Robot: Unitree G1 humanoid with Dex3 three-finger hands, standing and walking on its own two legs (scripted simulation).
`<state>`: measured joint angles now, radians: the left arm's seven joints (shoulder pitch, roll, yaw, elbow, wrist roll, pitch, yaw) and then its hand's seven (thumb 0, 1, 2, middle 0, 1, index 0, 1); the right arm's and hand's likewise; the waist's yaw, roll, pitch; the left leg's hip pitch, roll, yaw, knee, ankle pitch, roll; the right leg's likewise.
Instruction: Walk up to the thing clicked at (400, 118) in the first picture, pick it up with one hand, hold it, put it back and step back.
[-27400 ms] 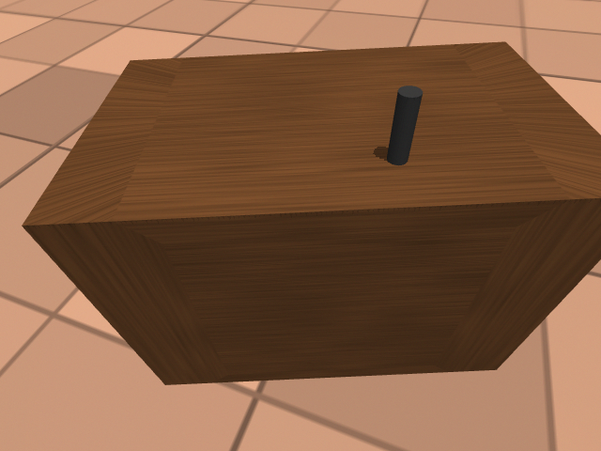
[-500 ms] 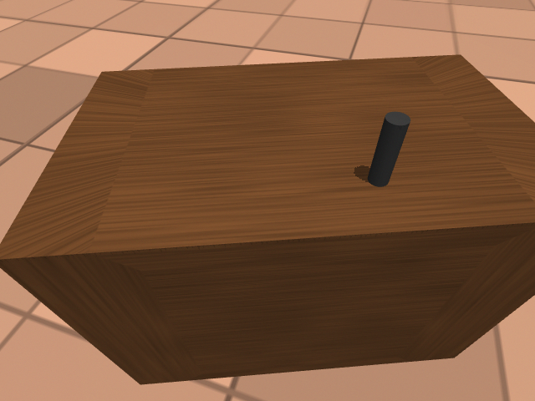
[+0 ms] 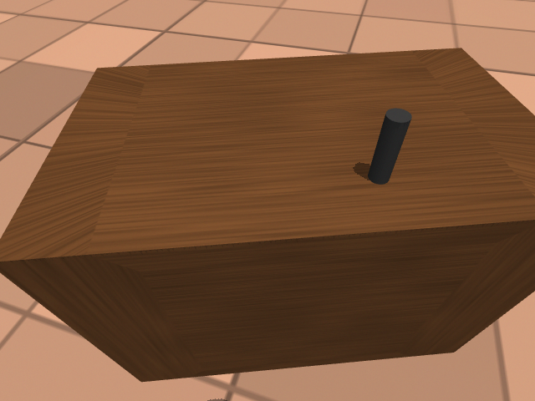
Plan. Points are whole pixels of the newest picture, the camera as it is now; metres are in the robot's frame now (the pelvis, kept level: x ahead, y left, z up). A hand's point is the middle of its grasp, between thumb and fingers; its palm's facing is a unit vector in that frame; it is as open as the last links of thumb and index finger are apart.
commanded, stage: stand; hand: right
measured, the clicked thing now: (387, 149) +0.51 -0.20 +0.09
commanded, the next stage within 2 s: none
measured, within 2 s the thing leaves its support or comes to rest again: neither
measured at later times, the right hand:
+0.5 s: hand out of the picture +0.06 -0.25 -0.16, palm faces -0.01 +0.94 -0.35, open 9.9 cm
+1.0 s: hand out of the picture +0.07 -0.25 -0.16, palm faces -0.01 +0.94 -0.34, open 7.4 cm
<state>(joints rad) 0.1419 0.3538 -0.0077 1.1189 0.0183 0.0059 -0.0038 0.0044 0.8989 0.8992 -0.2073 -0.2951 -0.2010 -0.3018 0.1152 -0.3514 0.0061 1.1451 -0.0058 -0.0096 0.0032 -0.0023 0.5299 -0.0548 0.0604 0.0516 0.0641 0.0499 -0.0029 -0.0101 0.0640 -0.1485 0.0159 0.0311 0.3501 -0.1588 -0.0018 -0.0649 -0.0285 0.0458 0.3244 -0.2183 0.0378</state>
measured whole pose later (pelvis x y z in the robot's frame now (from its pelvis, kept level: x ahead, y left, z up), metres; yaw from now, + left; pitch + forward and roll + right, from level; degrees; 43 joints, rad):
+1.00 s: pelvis +0.00 +0.00 +0.00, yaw +0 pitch -2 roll +0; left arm 0.14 0.35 -0.01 1.10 0.02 0.00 0.00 0.00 0.90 0.90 -0.21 -0.30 -0.20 -0.30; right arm 0.11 -0.35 0.00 1.14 -0.01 -0.01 0.01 0.01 -0.90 -0.89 0.20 0.30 0.21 0.30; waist -0.01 -0.01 0.05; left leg -0.14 0.01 0.03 0.34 -0.16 0.00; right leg -0.06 -0.04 0.05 0.32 -0.22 0.04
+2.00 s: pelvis +0.01 +0.00 +0.00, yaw +0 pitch -2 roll +0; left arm 0.14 0.35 0.00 1.10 0.02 0.00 0.00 0.00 0.90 0.90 -0.21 -0.30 -0.20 -0.30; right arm 0.11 -0.34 -0.01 1.14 0.00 -0.01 0.01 0.01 -0.90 -0.89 0.20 0.30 0.21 0.30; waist -0.01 -0.01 0.06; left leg -0.14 0.01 0.03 0.34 -0.17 0.00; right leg -0.05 -0.04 0.05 0.31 -0.22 0.04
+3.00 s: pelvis -0.05 -0.03 -0.02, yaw -2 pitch -2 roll +1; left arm 0.18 0.34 0.05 0.94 0.04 0.04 0.00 0.00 0.90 0.90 -0.21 -0.30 -0.20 -0.30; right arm 0.04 -0.42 -0.05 0.97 0.01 0.06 -0.01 0.01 -0.90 -0.89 0.20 0.30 0.20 0.30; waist 0.03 0.06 0.17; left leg -0.45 -0.10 -0.12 1.05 -0.51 0.02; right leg -0.26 0.01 0.02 0.58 -0.29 -0.03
